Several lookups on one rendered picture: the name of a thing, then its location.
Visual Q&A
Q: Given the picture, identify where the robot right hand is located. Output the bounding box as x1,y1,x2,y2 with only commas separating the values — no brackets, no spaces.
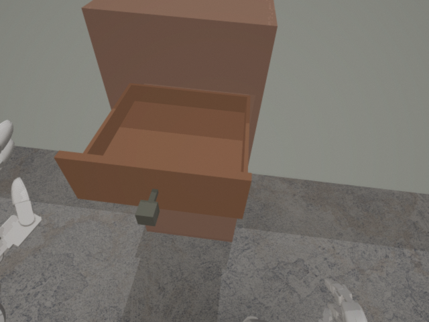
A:
318,278,367,322

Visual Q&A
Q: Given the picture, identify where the cabinet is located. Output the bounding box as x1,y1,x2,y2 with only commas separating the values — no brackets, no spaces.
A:
82,0,278,242

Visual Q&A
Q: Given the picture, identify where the drawer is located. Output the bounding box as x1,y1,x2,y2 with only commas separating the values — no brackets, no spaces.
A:
54,83,252,219

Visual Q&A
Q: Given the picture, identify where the handle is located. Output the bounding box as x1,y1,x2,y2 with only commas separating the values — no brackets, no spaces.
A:
135,189,160,226

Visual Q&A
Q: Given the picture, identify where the robot left hand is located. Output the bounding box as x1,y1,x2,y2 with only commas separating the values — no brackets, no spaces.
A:
0,120,42,263

